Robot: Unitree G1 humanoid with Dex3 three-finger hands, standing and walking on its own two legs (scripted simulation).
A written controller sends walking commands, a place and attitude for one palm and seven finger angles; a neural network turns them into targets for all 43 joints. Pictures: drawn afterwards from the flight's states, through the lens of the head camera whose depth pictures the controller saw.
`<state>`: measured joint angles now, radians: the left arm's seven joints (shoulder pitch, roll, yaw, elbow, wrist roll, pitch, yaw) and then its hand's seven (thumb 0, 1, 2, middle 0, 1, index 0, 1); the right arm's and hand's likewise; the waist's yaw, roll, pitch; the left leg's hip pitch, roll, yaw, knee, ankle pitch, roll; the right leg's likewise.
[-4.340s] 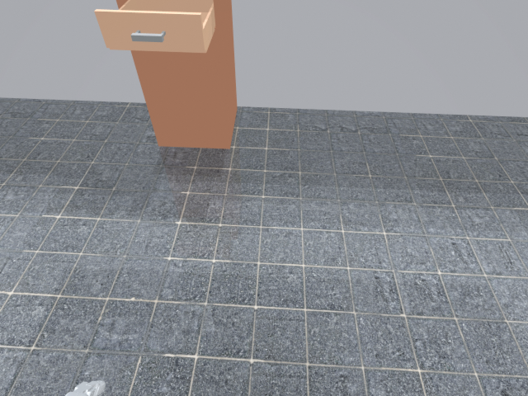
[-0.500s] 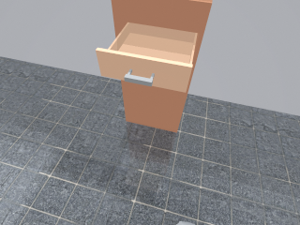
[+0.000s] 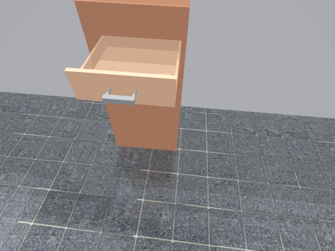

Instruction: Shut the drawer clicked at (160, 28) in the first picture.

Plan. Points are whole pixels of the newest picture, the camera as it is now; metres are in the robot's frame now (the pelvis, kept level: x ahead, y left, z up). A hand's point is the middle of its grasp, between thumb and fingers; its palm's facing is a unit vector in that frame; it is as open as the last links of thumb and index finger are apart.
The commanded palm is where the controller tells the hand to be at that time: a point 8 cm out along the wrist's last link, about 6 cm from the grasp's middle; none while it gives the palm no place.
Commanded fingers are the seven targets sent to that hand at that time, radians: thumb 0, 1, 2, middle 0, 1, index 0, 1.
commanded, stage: take the last steps up to it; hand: left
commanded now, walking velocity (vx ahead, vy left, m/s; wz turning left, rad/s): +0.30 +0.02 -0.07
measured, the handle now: (120, 95) +0.60 +0.20 -0.01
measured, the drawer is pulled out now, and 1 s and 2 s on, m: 0.26 0.26 0.26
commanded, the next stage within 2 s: come to a stop and stand still in 0.70 s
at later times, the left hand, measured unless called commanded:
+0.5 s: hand (122, 226) +0.22 +0.15 -0.18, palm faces -0.02 -0.98 -0.19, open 7.4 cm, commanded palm none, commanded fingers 0.00 0.90 0.90 -0.20 -0.30 -0.20 -0.30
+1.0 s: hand (113, 217) +0.24 +0.18 -0.19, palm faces +0.04 -0.99 -0.15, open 7.4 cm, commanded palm none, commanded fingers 0.00 0.90 0.90 -0.20 -0.30 -0.20 -0.30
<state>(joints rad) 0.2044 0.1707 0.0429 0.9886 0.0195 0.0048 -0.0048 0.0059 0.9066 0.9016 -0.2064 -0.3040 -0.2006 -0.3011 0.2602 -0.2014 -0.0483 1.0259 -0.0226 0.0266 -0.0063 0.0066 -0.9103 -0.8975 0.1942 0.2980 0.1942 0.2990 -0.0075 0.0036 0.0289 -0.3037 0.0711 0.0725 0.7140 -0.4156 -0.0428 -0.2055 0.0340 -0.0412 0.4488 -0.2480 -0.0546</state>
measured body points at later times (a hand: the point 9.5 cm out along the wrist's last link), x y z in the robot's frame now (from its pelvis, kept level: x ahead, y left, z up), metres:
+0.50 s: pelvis +0.13 -0.03 -0.02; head +0.16 -0.04 +0.43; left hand +0.22 +0.20 -0.16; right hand +0.02 -0.23 -0.17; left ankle +0.01 +0.11 -0.70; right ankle +0.17 -0.13 -0.74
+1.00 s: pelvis +0.26 +0.01 +0.00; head +0.28 +0.04 +0.45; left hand +0.24 +0.23 -0.17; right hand +0.34 -0.22 -0.14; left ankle +0.29 +0.10 -0.74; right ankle +0.21 -0.13 -0.69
